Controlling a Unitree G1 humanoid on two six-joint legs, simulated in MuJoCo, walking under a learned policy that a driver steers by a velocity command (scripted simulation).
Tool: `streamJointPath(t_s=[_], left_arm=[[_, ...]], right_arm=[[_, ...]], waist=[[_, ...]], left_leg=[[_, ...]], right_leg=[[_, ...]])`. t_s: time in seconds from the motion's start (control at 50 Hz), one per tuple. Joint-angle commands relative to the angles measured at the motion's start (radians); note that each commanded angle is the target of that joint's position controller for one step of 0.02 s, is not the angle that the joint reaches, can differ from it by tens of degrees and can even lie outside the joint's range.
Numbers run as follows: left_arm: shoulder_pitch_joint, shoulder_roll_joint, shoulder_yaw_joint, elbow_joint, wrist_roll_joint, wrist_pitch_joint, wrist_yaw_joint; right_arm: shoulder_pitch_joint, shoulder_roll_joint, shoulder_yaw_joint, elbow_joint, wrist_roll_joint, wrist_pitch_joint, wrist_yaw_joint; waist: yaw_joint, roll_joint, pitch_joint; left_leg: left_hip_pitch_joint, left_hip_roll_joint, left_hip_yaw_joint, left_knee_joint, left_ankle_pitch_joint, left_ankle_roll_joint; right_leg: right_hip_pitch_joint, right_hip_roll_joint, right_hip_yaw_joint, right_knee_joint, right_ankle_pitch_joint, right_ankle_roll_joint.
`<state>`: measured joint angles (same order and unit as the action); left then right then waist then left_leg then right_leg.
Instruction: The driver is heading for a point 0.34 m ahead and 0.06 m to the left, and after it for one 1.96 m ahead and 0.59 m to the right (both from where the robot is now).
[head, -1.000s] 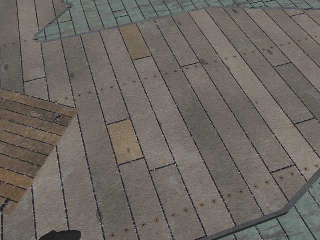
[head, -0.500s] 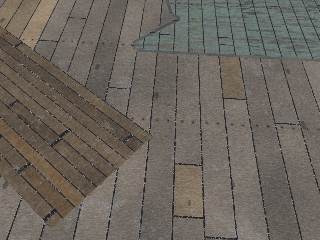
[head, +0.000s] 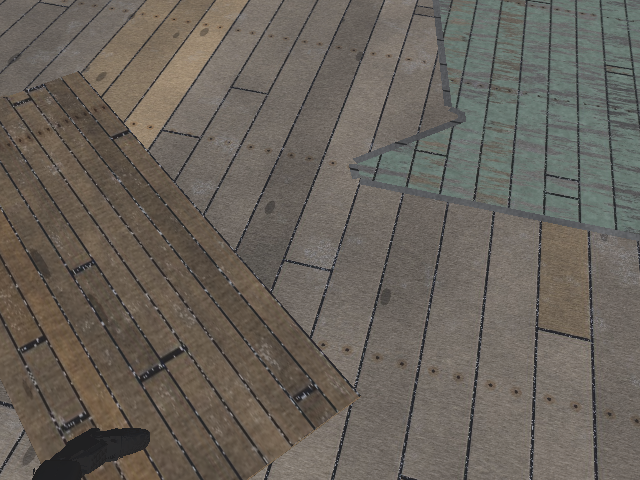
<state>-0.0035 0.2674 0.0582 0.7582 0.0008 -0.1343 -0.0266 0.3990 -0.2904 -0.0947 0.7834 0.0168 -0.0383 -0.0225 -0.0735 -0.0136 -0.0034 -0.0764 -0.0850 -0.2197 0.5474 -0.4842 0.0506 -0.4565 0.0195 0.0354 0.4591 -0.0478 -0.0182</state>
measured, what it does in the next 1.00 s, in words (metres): walks ahead: left foot, then right foot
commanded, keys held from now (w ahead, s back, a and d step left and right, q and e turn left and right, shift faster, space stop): w+q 0.22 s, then e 0.78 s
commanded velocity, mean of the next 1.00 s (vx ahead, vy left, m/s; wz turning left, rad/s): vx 0.22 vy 0.00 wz -0.06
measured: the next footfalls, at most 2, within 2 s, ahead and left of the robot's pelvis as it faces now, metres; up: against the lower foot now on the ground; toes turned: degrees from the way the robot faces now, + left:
left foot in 0.44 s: +0.36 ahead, +0.17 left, +0.00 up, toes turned +9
right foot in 0.86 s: +0.32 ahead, -0.08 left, +0.00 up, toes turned -9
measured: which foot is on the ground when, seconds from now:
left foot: up 0.00-0.42, down 0.44-0.86, up 0.88-1.00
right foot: down 0.00-0.46, up 0.48-0.84, down 0.86-1.00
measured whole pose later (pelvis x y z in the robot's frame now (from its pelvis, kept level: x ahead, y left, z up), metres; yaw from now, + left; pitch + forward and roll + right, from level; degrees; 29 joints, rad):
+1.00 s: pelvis +0.27 +0.01 +0.02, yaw -9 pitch +2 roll +3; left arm 0.23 0.30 0.07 0.73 0.01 0.02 0.01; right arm 0.09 -0.31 -0.10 0.78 -0.01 0.03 -0.05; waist 0.02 0.03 0.03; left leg -0.56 0.01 0.00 1.07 -0.43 -0.04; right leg -0.32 0.00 0.01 0.54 -0.24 -0.05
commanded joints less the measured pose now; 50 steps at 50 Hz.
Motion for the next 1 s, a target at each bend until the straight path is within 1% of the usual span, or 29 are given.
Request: streamJointPath(t_s=[0.02,0.04,0.06,0.1,0.12,0.16,0.18,0.24,0.26,0.3,0.36,0.4,0.44,0.46,0.48,0.5,0.52,0.56,0.58,0.6,0.74,0.84,0.86,0.88,0.9,0.92,0.94,0.96,1.0], left_arm=[[0.361,0.304,0.091,0.027,0.022,-0.004,0.009],[0.337,0.201,0.069,0.013,-0.005,0.001,0.005],[0.288,0.131,0.05,-0.005,-0.009,0.01,0.01],[0.203,0.091,0.033,-0.006,0.006,0.025,0.012],[0.192,0.094,0.029,0.0,0.015,0.024,0.016],[0.198,0.085,0.031,0.015,0.006,0.016,0.016],[0.2,0.12,0.039,0.022,0.006,0.012,0.017],[0.215,0.147,0.047,0.038,0.005,0.012,0.02],[0.225,0.124,0.04,0.047,0.005,0.017,0.02],[0.197,0.151,0.038,0.051,-0.008,0.026,0.019],[0.289,0.185,0.042,0.086,-0.03,0.049,0.019],[0.285,0.208,0.046,0.095,-0.04,0.06,0.022],[0.281,0.173,0.033,0.096,-0.037,0.059,0.024],[0.277,0.107,0.007,0.062,-0.001,0.052,0.023],[0.445,0.022,-0.026,0.08,-0.001,0.055,0.016],[0.423,0.135,0.004,0.099,-0.027,0.071,0.018],[0.346,0.165,0.018,0.072,-0.045,0.084,0.02],[0.283,0.139,0.021,0.07,-0.02,0.129,0.046],[0.342,0.121,0.023,0.072,-0.023,0.154,0.054],[0.365,0.111,0.023,0.072,-0.019,0.17,0.061],[0.239,0.102,0.028,-0.015,-0.008,0.193,0.04],[0.289,0.128,0.049,-0.019,-0.001,0.196,0.017],[0.312,0.17,0.063,-0.019,0.006,0.194,0.024],[0.302,0.29,0.085,-0.053,0.004,0.192,0.046],[0.301,0.31,0.082,-0.079,0.037,0.171,0.035],[0.275,0.288,0.077,-0.083,0.045,0.148,0.028],[0.221,0.264,0.073,-0.09,0.023,0.133,0.031],[0.173,0.203,0.055,-0.099,0.0,0.134,0.036],[0.168,0.187,0.045,-0.113,-0.006,0.134,0.049]], right_arm=[[0.093,0.016,0.023,-0.125,0.019,-0.024,0.002],[0.087,-0.099,0.006,-0.096,0.034,-0.024,-0.002],[-0.029,-0.155,-0.009,-0.107,0.025,-0.018,-0.001],[-0.131,-0.133,-0.013,-0.132,-0.002,-0.01,0.0],[-0.113,-0.111,-0.013,-0.142,0.007,-0.006,0.008],[-0.113,-0.072,-0.006,-0.146,0.013,0.006,0.013],[-0.119,-0.056,-0.002,-0.165,0.016,0.011,0.015],[-0.179,-0.042,0.008,-0.191,0.003,0.011,0.019],[-0.191,-0.044,0.005,-0.186,-0.008,0.009,0.016],[-0.227,0.003,0.031,-0.202,-0.012,-0.005,0.03],[-0.332,-0.014,0.027,-0.221,-0.014,-0.027,0.051],[-0.304,-0.052,0.012,-0.217,-0.018,-0.033,0.054],[-0.153,-0.127,-0.018,-0.164,-0.039,-0.036,0.039],[-0.042,-0.207,-0.033,-0.152,-0.066,-0.033,0.022],[-0.071,-0.215,-0.021,-0.172,-0.079,-0.019,0.017],[-0.078,-0.167,-0.014,-0.183,-0.054,-0.002,0.022],[-0.128,-0.141,-0.004,-0.181,-0.036,0.003,0.023],[-0.231,-0.084,0.013,-0.165,-0.028,0.005,0.021],[-0.281,-0.106,0.007,-0.162,-0.041,0.003,0.019],[-0.319,-0.104,0.003,-0.161,-0.045,0.0,0.018],[-0.348,-0.132,-0.012,-0.114,-0.034,0.01,-0.015],[-0.341,-0.139,-0.017,-0.072,0.003,0.035,-0.013],[-0.291,-0.104,-0.011,-0.047,0.001,0.043,-0.01],[-0.265,-0.049,0.004,-0.072,-0.04,0.046,-0.004],[-0.376,-0.089,-0.007,-0.111,-0.039,0.043,-0.014],[-0.402,-0.114,-0.017,-0.112,-0.021,0.045,-0.019],[-0.375,-0.119,-0.024,-0.096,-0.016,0.049,-0.026],[-0.361,-0.112,-0.026,-0.068,-0.031,0.057,-0.037],[-0.333,-0.121,-0.032,-0.065,-0.032,0.054,-0.039]], waist=[[0.112,-0.33,-0.343],[0.134,-0.224,-0.279],[0.162,-0.122,-0.152],[0.131,-0.037,-0.017],[0.098,-0.088,-0.009],[0.097,-0.074,-0.001],[0.082,-0.1,0.005],[0.092,-0.049,0.021],[0.096,-0.008,0.011],[0.087,-0.068,0.03],[0.131,-0.065,0.009],[0.092,-0.086,-0.022],[0.01,-0.061,-0.112],[-0.022,0.055,-0.249],[0.044,0.28,-0.418],[0.005,0.206,-0.453],[0.013,0.178,-0.329],[0.057,0.091,-0.154],[0.11,0.176,-0.138],[0.124,0.185,-0.112],[0.098,0.145,-0.11],[0.13,0.107,-0.096],[0.124,-0.008,-0.055],[0.072,-0.33,-0.021],[0.138,-0.276,-0.038],[0.13,-0.181,-0.037],[0.095,-0.133,-0.028],[0.082,-0.066,-0.039],[0.064,-0.135,-0.051]], left_leg=[[-0.593,-0.026,0.051,0.622,-0.117,-0.014],[-0.721,0.061,0.021,0.758,-0.097,-0.024],[-0.748,0.098,0.042,0.781,-0.002,-0.027],[-0.68,0.16,0.076,0.702,0.116,-0.027],[-0.634,0.186,0.077,0.674,0.149,-0.025],[-0.61,0.202,0.103,0.635,0.169,-0.024],[-0.624,0.213,0.107,0.603,0.186,-0.032],[-0.646,0.21,0.117,0.461,0.28,-0.051],[-0.633,0.177,0.126,0.432,0.333,-0.044],[-0.504,0.174,0.187,0.224,0.418,-0.049],[-0.435,0.117,0.238,0.064,0.498,-0.041],[-0.36,0.096,0.22,-0.031,0.483,-0.016],[-0.08,0.1,0.223,-0.136,0.724,0.032],[0.183,0.299,0.056,-0.034,1.191,0.094],[0.412,0.569,-0.213,-0.001,1.393,0.291],[0.334,0.523,-0.195,-0.036,1.231,0.283],[0.258,0.471,-0.096,-0.07,1.093,0.247],[0.003,0.382,0.017,-0.187,0.767,0.176],[-0.12,0.406,0.041,-0.231,0.694,0.202],[-0.197,0.395,0.079,-0.265,0.642,0.209],[-0.221,0.412,0.203,-0.296,0.439,0.182],[-0.21,0.382,0.274,-0.145,0.314,0.076],[-0.284,0.313,0.342,0.008,0.207,-0.003],[-0.545,0.152,0.434,0.331,-0.11,-0.12],[-0.626,0.076,0.252,0.524,-0.205,-0.122],[-0.635,0.093,0.189,0.593,-0.124,-0.1],[-0.643,0.109,0.167,0.593,-0.023,-0.087],[-0.645,0.125,0.16,0.591,0.041,-0.079],[-0.586,0.107,0.154,0.605,0.102,-0.099]], right_leg=[[0.84,-0.445,0.686,-0.103,-0.239,-0.266],[0.808,-0.451,0.755,-0.148,-0.457,-0.253],[0.683,-0.403,0.574,-0.161,-0.441,-0.201],[0.447,-0.307,0.335,-0.207,-0.215,-0.151],[0.388,-0.298,0.274,-0.227,-0.153,-0.149],[0.351,-0.263,0.168,-0.274,-0.086,-0.148],[0.337,-0.291,0.151,-0.292,-0.057,-0.17],[0.346,-0.288,0.05,-0.302,0.134,-0.187],[0.373,-0.242,-0.006,-0.286,0.274,-0.166],[0.292,-0.227,-0.086,-0.265,0.442,-0.166],[0.369,-0.223,-0.063,-0.204,0.442,-0.14],[0.417,-0.239,-0.024,-0.119,0.445,-0.113],[0.352,-0.172,-0.044,0.07,0.409,-0.05],[0.183,-0.1,-0.087,0.307,0.056,0.008],[-0.05,-0.013,-0.025,0.614,-0.66,0.066],[-0.073,-0.039,0.066,0.723,-0.701,0.072],[-0.162,-0.06,0.046,0.761,-0.669,0.071],[-0.145,-0.102,0.017,0.704,-0.549,0.081],[-0.059,-0.11,0.011,0.708,-0.49,0.102],[-0.018,-0.104,-0.009,0.689,-0.457,0.115],[0.075,-0.111,-0.054,0.424,-0.285,0.062],[0.242,-0.045,-0.117,0.118,-0.18,-0.027],[0.292,-0.086,-0.01,-0.02,-0.059,-0.074],[0.388,-0.342,0.362,-0.1,0.235,-0.204],[0.306,-0.414,0.487,-0.16,0.202,-0.34],[0.283,-0.367,0.425,-0.176,0.103,-0.31],[0.285,-0.313,0.355,-0.164,0.049,-0.246],[0.304,-0.272,0.307,-0.163,-0.023,-0.181],[0.273,-0.251,0.275,-0.145,0.133,-0.193]])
